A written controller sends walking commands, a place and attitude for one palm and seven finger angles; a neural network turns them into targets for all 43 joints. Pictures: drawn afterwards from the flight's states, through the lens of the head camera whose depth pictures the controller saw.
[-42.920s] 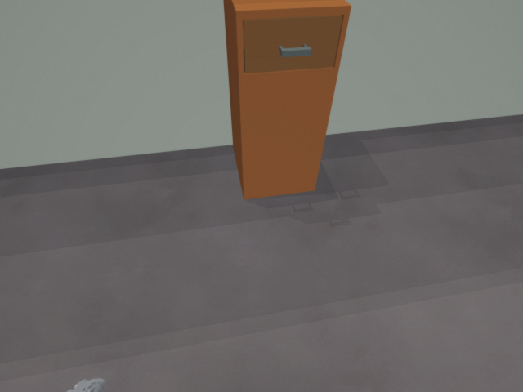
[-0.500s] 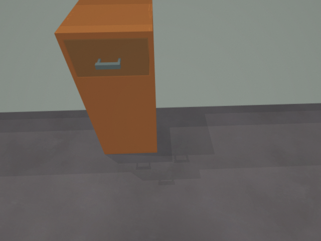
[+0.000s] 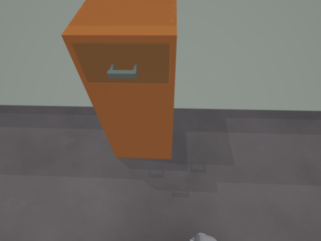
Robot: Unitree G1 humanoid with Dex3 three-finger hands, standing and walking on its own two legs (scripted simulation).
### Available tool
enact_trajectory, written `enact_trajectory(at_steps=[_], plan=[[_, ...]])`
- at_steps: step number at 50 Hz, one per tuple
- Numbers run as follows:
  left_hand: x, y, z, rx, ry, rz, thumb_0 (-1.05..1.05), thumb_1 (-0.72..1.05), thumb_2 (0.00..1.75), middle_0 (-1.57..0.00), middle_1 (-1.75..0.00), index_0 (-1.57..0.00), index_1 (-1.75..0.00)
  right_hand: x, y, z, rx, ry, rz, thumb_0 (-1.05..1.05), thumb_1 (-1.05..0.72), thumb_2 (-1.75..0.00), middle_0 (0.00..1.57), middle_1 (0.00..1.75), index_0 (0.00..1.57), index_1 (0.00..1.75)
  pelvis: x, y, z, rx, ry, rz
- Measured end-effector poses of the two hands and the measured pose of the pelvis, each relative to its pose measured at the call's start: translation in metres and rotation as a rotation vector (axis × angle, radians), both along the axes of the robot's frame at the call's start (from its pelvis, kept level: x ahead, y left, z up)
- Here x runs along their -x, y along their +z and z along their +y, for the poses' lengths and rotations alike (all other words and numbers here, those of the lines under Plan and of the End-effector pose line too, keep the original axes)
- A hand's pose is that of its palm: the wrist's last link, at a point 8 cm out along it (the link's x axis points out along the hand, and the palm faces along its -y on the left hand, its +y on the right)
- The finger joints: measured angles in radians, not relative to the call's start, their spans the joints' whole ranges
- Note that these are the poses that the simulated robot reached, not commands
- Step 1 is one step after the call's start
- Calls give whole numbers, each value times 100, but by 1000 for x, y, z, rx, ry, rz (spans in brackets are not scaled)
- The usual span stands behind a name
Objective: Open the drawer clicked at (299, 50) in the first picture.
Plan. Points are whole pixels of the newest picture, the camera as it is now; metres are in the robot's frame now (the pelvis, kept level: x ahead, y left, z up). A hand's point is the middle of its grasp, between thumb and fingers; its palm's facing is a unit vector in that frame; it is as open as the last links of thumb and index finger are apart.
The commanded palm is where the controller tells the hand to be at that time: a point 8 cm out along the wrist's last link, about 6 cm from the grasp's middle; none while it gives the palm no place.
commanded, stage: take the last steps up to it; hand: left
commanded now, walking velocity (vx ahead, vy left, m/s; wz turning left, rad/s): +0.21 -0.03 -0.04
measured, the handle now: (123, 70) +0.67 +0.18 +0.02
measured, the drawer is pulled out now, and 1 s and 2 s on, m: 0.00 0.00 0.00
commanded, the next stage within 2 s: come to a stop and stand still in 0.14 s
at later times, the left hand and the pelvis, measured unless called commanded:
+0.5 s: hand (120, 240) +0.15 +0.13 -0.18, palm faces +0.07 -0.98 -0.17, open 7.3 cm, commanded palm none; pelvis +0.16 -0.03 +0.00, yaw +0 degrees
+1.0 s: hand (122, 225) +0.18 +0.13 -0.15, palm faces +0.05 -0.96 -0.28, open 7.4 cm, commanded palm none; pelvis +0.15 -0.07 +0.01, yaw +1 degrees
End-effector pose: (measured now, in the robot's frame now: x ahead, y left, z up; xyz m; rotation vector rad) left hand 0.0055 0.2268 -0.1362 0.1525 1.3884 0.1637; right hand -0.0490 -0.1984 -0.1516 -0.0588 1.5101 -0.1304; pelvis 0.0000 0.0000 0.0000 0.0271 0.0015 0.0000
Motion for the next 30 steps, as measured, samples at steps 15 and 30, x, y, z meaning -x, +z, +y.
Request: enact_trajectory(at_steps=[15, 30], plan=[[-94, -1, -44, 21, 38, 9, 1, 92, 90, -20, -30, -20, -30, -188, 7, -58, 68, 38, -161, 1, -93, -90, 20, 29, 20, 30, -111, 4, -29, 16, 17, 19], [-168, 3, -24, -75, 39, 4, 2, 92, 90, -20, -30, -20, -30, -290, -4, -71, 79, 92, -231, 0, -91, -90, 20, 29, 20, 30, -157, -4, -46, 6, -1, 16]])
